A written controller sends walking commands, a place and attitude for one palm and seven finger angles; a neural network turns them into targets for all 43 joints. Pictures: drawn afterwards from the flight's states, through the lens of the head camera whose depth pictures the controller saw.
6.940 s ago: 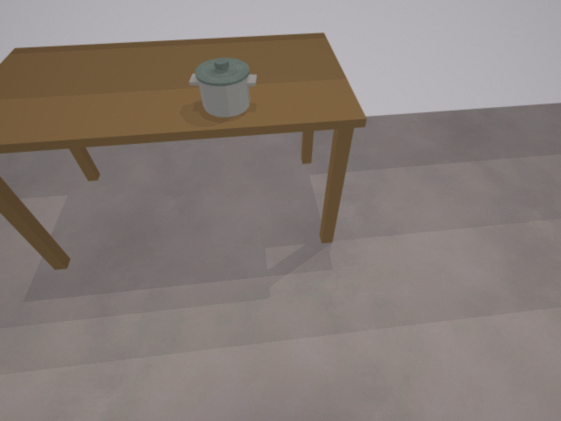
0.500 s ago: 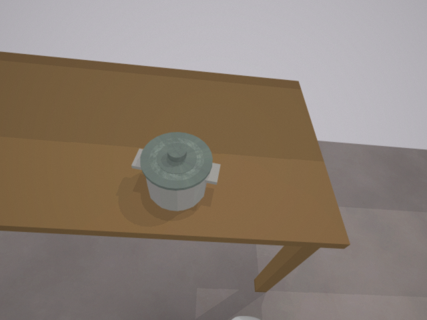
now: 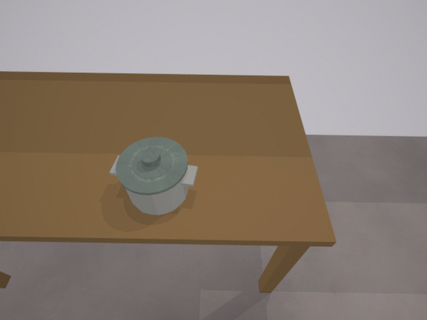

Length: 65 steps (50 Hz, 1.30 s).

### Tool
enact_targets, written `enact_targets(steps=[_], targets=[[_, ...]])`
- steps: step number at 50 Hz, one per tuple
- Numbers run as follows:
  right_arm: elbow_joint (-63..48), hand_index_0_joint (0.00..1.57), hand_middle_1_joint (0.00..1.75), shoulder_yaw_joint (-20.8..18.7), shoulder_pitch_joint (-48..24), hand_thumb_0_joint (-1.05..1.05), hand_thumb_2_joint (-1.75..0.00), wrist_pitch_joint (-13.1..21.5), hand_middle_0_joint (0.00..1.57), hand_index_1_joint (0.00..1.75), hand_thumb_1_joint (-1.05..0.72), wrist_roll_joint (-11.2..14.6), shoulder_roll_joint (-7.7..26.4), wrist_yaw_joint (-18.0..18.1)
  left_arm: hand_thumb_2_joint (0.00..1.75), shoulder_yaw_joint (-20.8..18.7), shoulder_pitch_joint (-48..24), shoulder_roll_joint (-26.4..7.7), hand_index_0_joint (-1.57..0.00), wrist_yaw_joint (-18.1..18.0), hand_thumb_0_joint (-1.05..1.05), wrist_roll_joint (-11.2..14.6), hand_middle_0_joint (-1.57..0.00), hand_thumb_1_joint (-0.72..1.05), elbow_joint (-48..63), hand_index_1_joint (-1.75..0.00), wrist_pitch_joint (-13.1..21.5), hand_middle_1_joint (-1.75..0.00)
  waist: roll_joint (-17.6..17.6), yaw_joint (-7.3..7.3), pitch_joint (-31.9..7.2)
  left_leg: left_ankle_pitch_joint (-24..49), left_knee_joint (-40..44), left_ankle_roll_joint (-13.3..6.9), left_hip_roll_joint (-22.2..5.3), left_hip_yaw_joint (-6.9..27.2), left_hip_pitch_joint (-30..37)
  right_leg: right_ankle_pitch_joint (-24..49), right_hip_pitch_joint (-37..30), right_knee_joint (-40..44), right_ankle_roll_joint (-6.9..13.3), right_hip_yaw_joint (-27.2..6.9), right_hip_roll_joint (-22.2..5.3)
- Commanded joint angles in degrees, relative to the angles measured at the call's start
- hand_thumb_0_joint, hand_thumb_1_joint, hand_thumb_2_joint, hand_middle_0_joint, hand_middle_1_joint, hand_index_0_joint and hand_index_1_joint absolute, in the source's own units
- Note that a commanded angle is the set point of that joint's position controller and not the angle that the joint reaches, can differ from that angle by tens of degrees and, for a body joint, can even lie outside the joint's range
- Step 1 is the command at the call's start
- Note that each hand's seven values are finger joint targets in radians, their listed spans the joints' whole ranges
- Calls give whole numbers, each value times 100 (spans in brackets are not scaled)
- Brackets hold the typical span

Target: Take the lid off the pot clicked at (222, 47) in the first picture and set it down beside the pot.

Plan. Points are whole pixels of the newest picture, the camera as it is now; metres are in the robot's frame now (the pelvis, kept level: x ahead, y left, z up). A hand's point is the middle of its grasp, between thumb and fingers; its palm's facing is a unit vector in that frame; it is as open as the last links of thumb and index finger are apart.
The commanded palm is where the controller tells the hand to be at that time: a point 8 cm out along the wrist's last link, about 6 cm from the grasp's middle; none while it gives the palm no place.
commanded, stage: come to a stop and stand still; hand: left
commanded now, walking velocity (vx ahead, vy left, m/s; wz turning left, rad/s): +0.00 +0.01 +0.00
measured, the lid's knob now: (150, 157) +0.42 +0.17 +0.03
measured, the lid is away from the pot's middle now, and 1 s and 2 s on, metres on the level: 0.00 0.00 0.00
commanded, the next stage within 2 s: look again from close up in 0.52 s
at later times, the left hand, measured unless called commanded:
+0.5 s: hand out of the picture -0.02 +0.23 -0.16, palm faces +0.02 -0.96 -0.29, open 7.3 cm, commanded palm none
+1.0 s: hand out of the picture +0.04 +0.18 -0.17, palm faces +0.01 -0.97 -0.23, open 7.3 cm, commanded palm none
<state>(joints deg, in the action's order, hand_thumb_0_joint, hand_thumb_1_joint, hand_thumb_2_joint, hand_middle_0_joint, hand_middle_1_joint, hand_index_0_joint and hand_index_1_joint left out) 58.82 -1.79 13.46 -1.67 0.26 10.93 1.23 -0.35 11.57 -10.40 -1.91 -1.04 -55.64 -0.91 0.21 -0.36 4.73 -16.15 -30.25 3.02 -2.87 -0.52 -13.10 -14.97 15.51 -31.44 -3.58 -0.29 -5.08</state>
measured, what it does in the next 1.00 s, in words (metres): stands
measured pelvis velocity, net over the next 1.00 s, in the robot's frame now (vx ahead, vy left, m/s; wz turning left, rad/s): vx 0.01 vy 0.00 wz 0.01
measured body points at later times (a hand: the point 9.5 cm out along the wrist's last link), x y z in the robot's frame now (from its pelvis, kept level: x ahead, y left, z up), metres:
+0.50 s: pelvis -0.02 +0.02 -0.01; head -0.01 +0.00 +0.44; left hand -0.02 +0.28 -0.14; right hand +0.02 -0.21 -0.17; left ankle +0.00 +0.15 -0.73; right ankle +0.02 -0.15 -0.73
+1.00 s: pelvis +0.01 +0.00 +0.00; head +0.04 -0.01 +0.45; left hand +0.04 +0.23 -0.15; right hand +0.03 -0.22 -0.16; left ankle +0.00 +0.15 -0.73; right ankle +0.02 -0.15 -0.73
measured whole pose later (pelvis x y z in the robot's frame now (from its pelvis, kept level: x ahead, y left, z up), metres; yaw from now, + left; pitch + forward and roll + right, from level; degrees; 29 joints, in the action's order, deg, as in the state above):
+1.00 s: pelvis +0.01 +0.00 +0.00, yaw +1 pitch +0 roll +1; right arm 59.5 -0.2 15.7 0.7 -0.4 9.7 1.3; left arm 0.4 14.1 -9.4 -1.9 -0.9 -60.1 0.4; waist -1.0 0.0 3.4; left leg -16.9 -29.9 2.7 -2.3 -0.2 -13.0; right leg -16.8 15.8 -32.3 -3.1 -5.4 -2.3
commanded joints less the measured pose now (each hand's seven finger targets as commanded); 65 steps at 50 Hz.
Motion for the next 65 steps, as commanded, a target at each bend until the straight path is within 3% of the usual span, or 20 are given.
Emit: enact_targets(steps=[1, 3, 4, 5, 6, 7, 8, 9, 10, 11, 12, 13, 15, 18, 22, 24, 37, 44, 57, 65], targets=[[-266, 20, 30, -92, 494, 0, -90, 136, 20, 30, -90, -23, 411, -33, 90, -196, 262, -904, -20, -46, 0, 3, -20, 90, 329, -30, 13, -30, 371, -9, -669, 1217, 355, -274, -225, 60, 180, 1249, -162, 524, 445, -263, -427], [-288, 20, 30, -75, 442, 0, -90, 166, 20, 30, -90, -35, 399, -43, 90, -164, 264, -779, -20, -36, 0, 2, -20, 90, 333, -30, -12, -30, 153, -48, -490, 906, 612, -379, -284, 236, -67, 512, -153, 569, 366, -158, -227], [-737, 20, 30, -137, -84, 0, -90, 275, 20, 30, -90, -10, 835, -75, 90, -202, 718, -1006, -20, -232, 0, 39, -20, 90, 13, -30, 146, -30, -329, -143, -881, 1034, -542, -141, -292, -129, -115, 2442, -533, 305, 464, -426, -575], [-903, 20, 30, -123, 305, 0, -90, 191, 20, 30, -90, -62, 486, -116, 90, -263, 363, -1372, -20, -166, 0, 9, -20, 90, 317, -30, 177, -30, -260, 114, -1169, -55, -315, -169, 119, -166, -305, 792, -391, 311, 685, -656, -822], [-855, 20, 30, -89, 321, 0, -90, 188, 20, 30, -90, -102, 448, -123, 90, -243, 218, -1253, -20, -110, 0, 8, -20, 90, 351, -30, 124, -30, -610, 119, -816, -49, 75, -240, 40, -38, -162, -376, 172, 222, 693, -519, -637], [-847, 20, 30, -79, 488, 0, -90, 206, 20, 30, -90, -123, 588, -130, 90, -202, 127, -1077, -20, -74, 0, -7, -20, 90, 360, -30, 62, -30, -1045, 202, -617, -8, 466, -364, -262, 365, -338, -1021, 352, -52, 540, -49, -150], [-946, 20, 30, -112, 463, 0, -90, 203, 20, 30, -90, -166, 737, -121, 90, -156, 122, -885, -20, -34, 0, -15, -20, 90, 418, -30, -12, -30, -1589, 136, -406, -750, 1107, -540, -580, 922, -707, -1257, 434, -468, 402, 348, 257], [-1022, 20, 30, -127, 286, 0, -90, 197, 20, 30, -90, -158, 856, -99, 90, -129, 323, -731, -20, -24, 0, -32, -20, 90, 339, -30, -40, -30, -1731, 14, -119, -1161, 1445, -719, -746, 1260, -1153, -1113, 286, -708, 370, 475, 367], [-1053, 20, 30, -107, 117, 0, -90, 195, 20, 30, -90, -145, 870, -89, 90, -106, 477, -707, -20, -6, 0, -35, -20, 90, 223, -30, -32, -30, -1275, -112, 56, -1325, 1436, -772, -715, 1185, -1479, -873, 54, -654, 409, 444, 329], [-1072, 20, 30, -100, 46, 0, -90, 191, 20, 30, -90, -139, 834, -91, 90, -87, 588, -666, -20, 8, 0, -32, -20, 90, 156, -30, 0, -30, -551, -198, 104, -1250, 1185, -719, -563, 954, -1538, -570, -109, -387, 416, 340, 299], [-1068, 20, 30, -80, 125, 0, -90, 176, 20, 30, -90, -133, 795, -90, 90, -79, 594, -629, -20, 23, 0, -26, -20, 90, 115, -30, 31, -30, -40, -158, 118, -1198, 967, -609, -381, 712, -1423, -507, -60, -121, 430, 128, 253], [-1019, 20, 30, -59, 228, 0, -90, 172, 20, 30, -90, -140, 692, -85, 90, -75, 526, -685, -20, 46, 0, -20, -20, 90, 106, -30, 46, -30, 76, -111, 139, -1159, 920, -541, -257, 631, -1201, -726, 195, 120, 485, -113, 174], [-959, 20, 30, -46, 462, 0, -90, 191, 20, 30, -90, -141, 650, -88, 90, -70, 436, -777, -20, 38, 0, -16, -20, 90, 186, -30, 69, -30, -23, 28, 200, -1280, 896, -480, -161, 621, -915, -1238, 624, 361, 540, -421, 85], [-883, 20, 30, -53, 488, 0, -90, 209, 20, 30, -90, -139, 673, -97, 90, -81, 551, -865, -20, 33, 0, -24, -20, 90, 151, -30, 66, -30, -208, 11, 187, -1456, 1014, -503, -187, 679, -809, -1273, 693, 383, 516, -474, 149], [-830, 20, 30, -42, 568, 0, -90, 219, 20, 30, -90, -117, 667, -90, 90, -52, 663, -840, -20, 23, 0, -17, -20, 90, 105, -30, 129, -30, 334, 73, -36, -959, 684, -457, -74, 458, -455, -1261, 737, 627, 529, -803, 69], [-767, 20, 30, -37, 620, 0, -90, 230, 20, 30, -90, -115, 647, -84, 90, -49, 652, -851, -20, 34, 0, -17, -20, 90, 75, -30, 124, -30, 206, 100, -22, -979, 714, -447, -86, 451, -383, -1397, 841, 683, 529, -842, 83], [-340, 20, 30, 31, 659, 0, -90, 361, 20, 30, -90, -66, 451, -3, 90, -32, 845, -639, -20, -18, 0, 11, -20, 90, -234, -30, 189, -30, 8, 49, -374, 816, 481, -384, -179, 252, 52, 596, 195, 422, 468, -681, 7], [-179, 20, 30, 38, 656, 0, -90, 327, 20, 30, -90, -81, 387, 12, 90, -42, 713, -609, -20, -16, 0, 13, -20, 90, -282, -30, 178, -30, 93, 45, -215, 800, 484, -346, -173, 183, 41, 620, 173, 516, 483, -664, -10], [23, 20, 30, 50, 641, 0, -90, 339, 20, 30, -90, -73, 376, 24, 90, -55, 578, -622, -20, -28, 0, 29, -20, 90, -252, -30, 202, -30, 171, 52, -434, 1336, 494, -318, -237, 152, 307, 1269, -116, 499, 487, -584, -26], [95, 20, 30, 63, 606, 0, -90, 349, 20, 30, -90, -67, 348, 34, 90, -51, 572, -600, -20, -30, 0, 34, -20, 90, -278, -30, 194, -30, -37, 44, -395, 1445, 560, -334, -273, 183, 336, 1254, -162, 553, 480, -548, -26]])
